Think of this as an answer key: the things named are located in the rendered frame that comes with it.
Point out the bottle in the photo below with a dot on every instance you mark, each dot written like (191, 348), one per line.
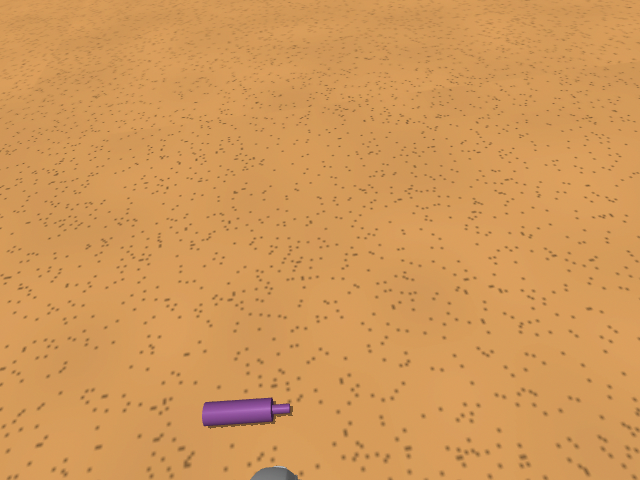
(241, 411)

